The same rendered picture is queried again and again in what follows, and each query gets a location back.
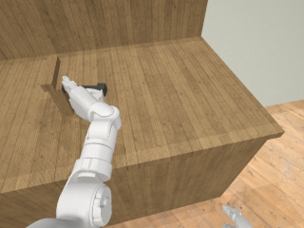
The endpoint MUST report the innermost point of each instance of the left robot hand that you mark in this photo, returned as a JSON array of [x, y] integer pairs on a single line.
[[82, 99]]

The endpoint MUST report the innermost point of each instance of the tap lever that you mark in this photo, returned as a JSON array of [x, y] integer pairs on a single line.
[[99, 86]]

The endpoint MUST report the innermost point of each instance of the robot left upper arm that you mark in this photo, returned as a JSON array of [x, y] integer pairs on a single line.
[[81, 205]]

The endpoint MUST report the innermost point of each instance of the robot left forearm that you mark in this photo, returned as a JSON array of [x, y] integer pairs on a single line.
[[94, 165]]

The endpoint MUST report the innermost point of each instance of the counter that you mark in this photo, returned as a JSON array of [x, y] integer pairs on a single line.
[[189, 125]]

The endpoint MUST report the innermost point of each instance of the right robot hand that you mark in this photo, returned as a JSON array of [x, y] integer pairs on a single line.
[[236, 217]]

